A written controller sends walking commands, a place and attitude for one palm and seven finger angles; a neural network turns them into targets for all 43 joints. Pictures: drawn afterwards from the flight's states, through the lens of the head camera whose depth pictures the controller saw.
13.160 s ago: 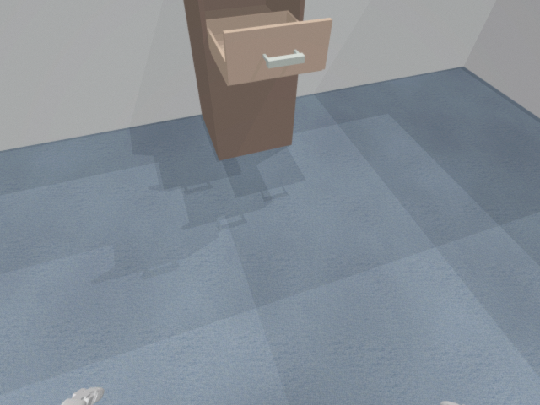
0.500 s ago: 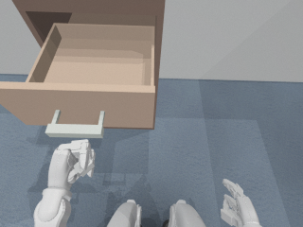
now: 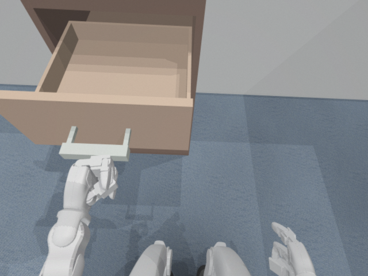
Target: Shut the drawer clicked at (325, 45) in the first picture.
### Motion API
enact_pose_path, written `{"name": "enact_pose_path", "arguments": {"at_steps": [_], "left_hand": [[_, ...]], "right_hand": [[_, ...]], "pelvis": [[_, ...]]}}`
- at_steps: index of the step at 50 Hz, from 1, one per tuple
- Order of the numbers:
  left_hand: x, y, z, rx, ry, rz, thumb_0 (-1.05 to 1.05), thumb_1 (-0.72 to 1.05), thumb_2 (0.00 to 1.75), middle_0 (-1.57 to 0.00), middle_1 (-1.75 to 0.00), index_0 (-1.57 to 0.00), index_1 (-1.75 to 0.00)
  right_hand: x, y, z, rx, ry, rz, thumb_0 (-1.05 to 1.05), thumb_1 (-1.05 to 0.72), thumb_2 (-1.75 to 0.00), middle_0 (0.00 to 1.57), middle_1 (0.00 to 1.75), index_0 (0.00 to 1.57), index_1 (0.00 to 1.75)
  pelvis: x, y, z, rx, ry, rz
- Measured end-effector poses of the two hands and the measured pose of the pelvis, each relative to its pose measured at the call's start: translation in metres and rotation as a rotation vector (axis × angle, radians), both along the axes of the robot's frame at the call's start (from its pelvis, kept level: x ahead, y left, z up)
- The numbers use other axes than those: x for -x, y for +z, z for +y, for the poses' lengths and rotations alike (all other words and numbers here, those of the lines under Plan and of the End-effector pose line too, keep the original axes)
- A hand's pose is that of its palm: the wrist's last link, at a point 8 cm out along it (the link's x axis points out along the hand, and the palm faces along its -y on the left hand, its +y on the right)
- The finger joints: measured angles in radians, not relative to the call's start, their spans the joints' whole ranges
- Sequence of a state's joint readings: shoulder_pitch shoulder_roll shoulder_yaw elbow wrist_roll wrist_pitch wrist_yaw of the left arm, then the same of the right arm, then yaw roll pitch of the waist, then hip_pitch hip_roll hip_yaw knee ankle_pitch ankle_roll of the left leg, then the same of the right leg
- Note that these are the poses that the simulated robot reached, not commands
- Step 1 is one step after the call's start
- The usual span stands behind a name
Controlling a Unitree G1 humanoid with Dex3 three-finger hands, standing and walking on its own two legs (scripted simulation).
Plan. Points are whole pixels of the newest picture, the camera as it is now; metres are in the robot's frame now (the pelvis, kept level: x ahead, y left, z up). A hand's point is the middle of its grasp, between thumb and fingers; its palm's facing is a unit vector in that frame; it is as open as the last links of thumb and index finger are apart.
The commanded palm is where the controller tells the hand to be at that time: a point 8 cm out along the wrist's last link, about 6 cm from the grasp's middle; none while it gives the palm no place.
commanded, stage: push the drawer shut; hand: left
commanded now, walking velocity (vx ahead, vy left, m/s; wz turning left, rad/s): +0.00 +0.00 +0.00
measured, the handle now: (98, 142) +0.37 +0.21 +0.04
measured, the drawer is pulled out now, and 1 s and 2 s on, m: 0.28 0.16 0.03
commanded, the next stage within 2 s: none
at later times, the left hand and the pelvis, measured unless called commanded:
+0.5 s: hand (119, 158) +0.34 +0.16 +0.03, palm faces +0.02 -1.00 -0.05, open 3.3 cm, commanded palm +0.34 +0.21 +0.04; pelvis -0.01 +0.00 +0.00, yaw +0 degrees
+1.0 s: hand (123, 131) +0.41 +0.16 +0.03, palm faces +0.03 -1.00 -0.05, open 3.3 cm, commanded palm +0.40 +0.21 +0.04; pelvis -0.01 +0.00 +0.00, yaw -1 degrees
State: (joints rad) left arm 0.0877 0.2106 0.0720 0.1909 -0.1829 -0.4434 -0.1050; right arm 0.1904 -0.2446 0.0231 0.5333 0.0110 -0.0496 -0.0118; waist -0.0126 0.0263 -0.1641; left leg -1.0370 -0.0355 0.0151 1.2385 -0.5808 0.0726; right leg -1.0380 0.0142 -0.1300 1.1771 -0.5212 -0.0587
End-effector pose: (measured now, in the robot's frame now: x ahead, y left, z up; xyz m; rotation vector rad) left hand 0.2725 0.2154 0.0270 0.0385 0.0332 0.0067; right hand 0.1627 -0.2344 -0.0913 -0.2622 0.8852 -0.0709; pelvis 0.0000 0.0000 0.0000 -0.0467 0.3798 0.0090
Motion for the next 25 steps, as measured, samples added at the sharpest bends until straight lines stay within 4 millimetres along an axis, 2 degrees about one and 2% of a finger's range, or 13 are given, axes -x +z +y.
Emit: {"name": "enact_pose_path", "arguments": {"at_steps": [25], "left_hand": [[-0.049,0.003,-0.002,-0.007,0.014,-0.027,0.04,0.85,0.94,-1.4,-1.6,-1.4,-1.6]], "right_hand": [[0.045,-0.003,-0.015,0.02,-0.056,0.085,0.01,-0.9,-0.9,0.2,0.3,0.2,0.3]], "pelvis": [[0.012,0.004,-0.003,-0.008,-0.01,-0.013]]}}
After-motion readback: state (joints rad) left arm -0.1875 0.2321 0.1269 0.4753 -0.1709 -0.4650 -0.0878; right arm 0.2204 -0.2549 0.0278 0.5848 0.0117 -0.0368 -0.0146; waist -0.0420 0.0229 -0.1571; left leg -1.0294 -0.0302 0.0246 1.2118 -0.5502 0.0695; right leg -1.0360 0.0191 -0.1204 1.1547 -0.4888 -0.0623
